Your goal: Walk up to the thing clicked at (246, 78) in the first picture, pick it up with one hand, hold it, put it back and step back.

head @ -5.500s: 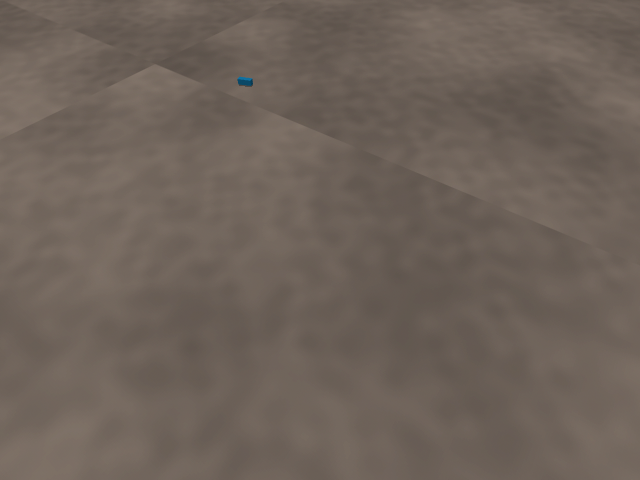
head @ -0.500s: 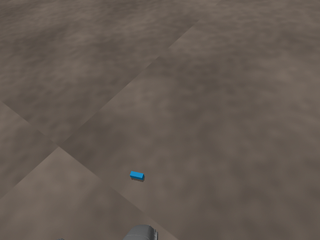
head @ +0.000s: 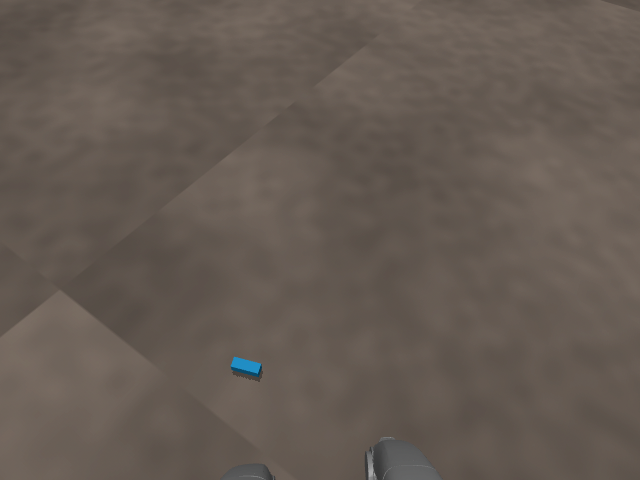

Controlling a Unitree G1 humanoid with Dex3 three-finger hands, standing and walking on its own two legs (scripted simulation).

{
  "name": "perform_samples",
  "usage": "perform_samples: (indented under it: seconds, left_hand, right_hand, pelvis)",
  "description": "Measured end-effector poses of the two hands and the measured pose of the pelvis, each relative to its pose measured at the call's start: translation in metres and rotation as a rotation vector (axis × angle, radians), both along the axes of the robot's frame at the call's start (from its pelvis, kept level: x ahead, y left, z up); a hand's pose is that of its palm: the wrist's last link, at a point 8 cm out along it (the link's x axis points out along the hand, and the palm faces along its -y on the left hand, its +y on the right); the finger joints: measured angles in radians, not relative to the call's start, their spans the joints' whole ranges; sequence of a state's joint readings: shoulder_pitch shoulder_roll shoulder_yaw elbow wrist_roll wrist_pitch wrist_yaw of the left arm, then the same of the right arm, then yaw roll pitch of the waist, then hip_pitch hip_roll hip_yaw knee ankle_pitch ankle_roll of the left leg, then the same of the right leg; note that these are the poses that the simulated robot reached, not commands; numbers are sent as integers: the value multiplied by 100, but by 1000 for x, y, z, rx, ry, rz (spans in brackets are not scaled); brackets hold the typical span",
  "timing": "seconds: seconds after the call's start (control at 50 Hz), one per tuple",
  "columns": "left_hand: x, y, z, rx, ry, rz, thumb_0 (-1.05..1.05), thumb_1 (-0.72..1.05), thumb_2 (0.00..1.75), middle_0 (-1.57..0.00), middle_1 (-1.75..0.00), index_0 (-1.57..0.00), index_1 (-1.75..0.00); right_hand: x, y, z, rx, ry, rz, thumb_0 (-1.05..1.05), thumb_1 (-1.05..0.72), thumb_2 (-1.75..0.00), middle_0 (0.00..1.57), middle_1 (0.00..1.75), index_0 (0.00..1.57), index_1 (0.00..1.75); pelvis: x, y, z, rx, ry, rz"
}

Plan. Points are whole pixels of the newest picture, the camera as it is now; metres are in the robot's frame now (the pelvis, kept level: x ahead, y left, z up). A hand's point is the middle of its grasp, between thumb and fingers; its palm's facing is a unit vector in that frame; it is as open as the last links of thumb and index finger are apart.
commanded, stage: walk up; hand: left
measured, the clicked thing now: (246, 366) +0.48 +0.20 -0.75
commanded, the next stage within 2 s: stand in 1.86 s
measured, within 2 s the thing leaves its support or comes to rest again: neither
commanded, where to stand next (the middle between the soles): +0.10 -0.04 m, yaw -1 degrees
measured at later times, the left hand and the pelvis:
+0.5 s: hand out of the picture +0.12 +0.22 -0.14, palm faces -0.06 -0.94 -0.33, open 7.4 cm; pelvis +0.01 -0.02 +0.00, yaw -2 degrees
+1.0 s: hand out of the picture +0.13 +0.23 -0.14, palm faces -0.04 -0.95 -0.32, open 7.4 cm; pelvis +0.04 -0.02 +0.02, yaw -2 degrees
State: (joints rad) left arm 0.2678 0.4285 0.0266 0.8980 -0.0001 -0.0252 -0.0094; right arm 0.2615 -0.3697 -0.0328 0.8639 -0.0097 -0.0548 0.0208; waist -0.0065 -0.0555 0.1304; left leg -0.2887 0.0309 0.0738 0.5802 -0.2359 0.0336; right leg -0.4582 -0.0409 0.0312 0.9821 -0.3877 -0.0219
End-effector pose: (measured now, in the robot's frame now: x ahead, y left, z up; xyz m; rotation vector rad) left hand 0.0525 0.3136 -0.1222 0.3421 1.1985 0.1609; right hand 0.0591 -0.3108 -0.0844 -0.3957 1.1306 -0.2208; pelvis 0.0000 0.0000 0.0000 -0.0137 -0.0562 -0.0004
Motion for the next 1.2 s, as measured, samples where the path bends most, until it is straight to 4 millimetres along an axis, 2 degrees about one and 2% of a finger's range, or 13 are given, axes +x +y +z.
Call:
perform_samples:
  seconds: [0.12,0.2,0.3,0.5,0.66,0.78,1.02,1.2]
  left_hand:
    - [16,-3,0,31,19,-7,1,91,90,-20,-30,-20,-30]
    - [20,-12,3,55,18,-7,1,91,90,-20,-30,-20,-30]
    - [28,-25,12,44,-7,-20,1,91,90,-20,-30,-20,-30]
    - [58,-46,18,-20,-65,-29,1,91,90,-20,-30,-20,-30]
    - [68,-51,15,-46,-28,-21,1,91,90,-21,-30,-20,-30]
    - [71,-47,14,-44,0,-4,1,91,90,-20,-30,-20,-30]
    - [75,-38,20,-26,11,24,1,91,90,-20,-30,-20,-30]
    - [70,-35,21,-19,28,36,1,91,90,-20,-30,-20,-30]
  right_hand:
    - [4,-5,-20,16,6,-21,1,-90,-90,20,30,21,30]
    - [10,-10,-38,48,3,-36,1,-90,-90,20,30,21,30]
    - [13,-5,-43,92,-3,-39,1,-90,-90,20,30,21,30]
    - [1,-14,-29,79,53,-46,1,-90,-90,20,30,21,30]
    - [-1,-26,-17,35,100,-72,1,-90,-90,20,30,21,30]
    - [11,-25,-13,29,103,-79,1,-90,-90,20,30,21,30]
    - [51,-7,-15,66,44,-53,1,-90,-90,20,30,21,30]
    - [61,-2,-15,79,39,-49,1,-90,-90,20,30,21,30]
  pelvis:
    - [5,-2,-8,19,4,-23]
    - [3,-10,-14,-4,-5,-32]
    - [3,-15,-9,28,-5,-32]
    - [9,-22,5,25,3,-32]
    - [19,-22,12,19,17,-30]
    - [28,-21,14,15,20,-29]
    - [37,-16,17,16,18,-26]
    - [41,-15,19,16,18,-24]
